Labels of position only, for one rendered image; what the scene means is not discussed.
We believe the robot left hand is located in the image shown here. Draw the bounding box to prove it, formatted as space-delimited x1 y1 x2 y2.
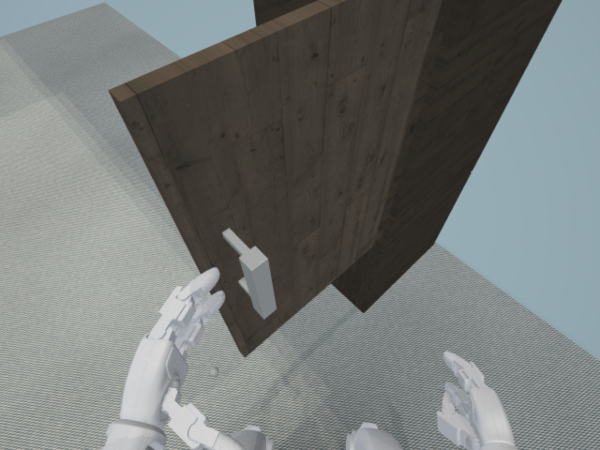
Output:
120 267 246 450

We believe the cupboard door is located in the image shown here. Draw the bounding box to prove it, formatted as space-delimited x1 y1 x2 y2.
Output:
108 0 442 358

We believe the left robot thigh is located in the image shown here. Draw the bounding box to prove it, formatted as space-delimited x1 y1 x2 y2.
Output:
231 430 274 450

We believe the handle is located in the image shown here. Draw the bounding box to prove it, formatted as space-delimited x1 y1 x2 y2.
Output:
222 228 277 319

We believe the left robot forearm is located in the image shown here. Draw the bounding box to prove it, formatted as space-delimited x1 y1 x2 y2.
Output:
100 420 167 450

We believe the right robot thigh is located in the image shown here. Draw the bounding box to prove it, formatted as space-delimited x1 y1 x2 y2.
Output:
346 427 404 450

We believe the robot right hand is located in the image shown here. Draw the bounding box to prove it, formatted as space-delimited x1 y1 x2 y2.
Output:
437 352 515 450

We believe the robot thigh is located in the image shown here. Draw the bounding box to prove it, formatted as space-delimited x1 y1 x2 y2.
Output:
231 430 274 450
346 427 404 450

